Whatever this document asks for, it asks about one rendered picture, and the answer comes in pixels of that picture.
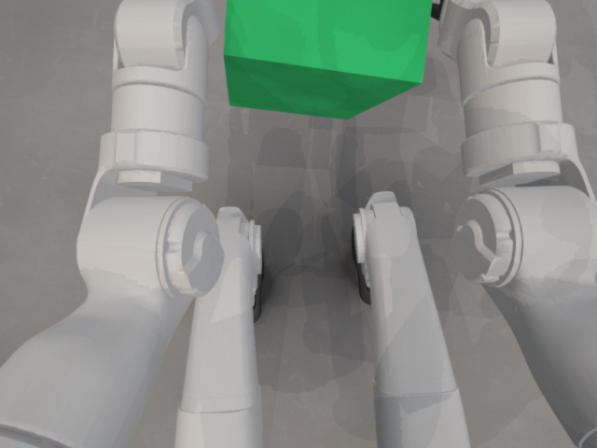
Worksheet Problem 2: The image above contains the robot right upper arm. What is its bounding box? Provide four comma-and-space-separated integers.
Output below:
450, 186, 597, 448

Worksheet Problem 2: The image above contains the carton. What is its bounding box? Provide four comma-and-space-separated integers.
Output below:
224, 0, 433, 119

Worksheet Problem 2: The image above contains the right robot shin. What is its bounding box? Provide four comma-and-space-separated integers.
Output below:
361, 191, 417, 287

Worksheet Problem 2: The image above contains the right robot foot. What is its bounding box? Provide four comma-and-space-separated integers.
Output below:
352, 227, 371, 305

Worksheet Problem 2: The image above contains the right robot forearm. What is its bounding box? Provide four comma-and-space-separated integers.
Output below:
437, 0, 597, 207

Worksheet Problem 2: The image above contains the left robot forearm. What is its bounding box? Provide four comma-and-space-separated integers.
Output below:
76, 0, 221, 264

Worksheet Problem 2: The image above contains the robot left upper arm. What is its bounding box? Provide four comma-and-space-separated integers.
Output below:
0, 196, 225, 448

